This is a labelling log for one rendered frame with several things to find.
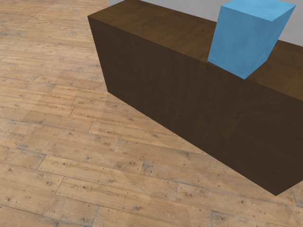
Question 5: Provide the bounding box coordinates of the carton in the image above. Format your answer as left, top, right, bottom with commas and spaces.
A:
207, 0, 296, 79

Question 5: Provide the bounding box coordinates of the pedestal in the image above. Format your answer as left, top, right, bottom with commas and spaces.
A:
87, 0, 303, 196

